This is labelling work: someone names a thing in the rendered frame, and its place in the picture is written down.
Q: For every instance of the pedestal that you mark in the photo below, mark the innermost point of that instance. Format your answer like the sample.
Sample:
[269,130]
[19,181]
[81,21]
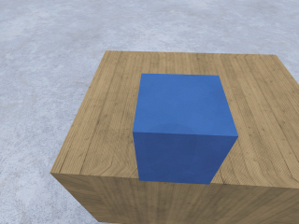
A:
[258,181]

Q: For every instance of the carton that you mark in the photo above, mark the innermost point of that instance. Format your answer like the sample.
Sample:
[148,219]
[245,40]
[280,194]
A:
[183,128]

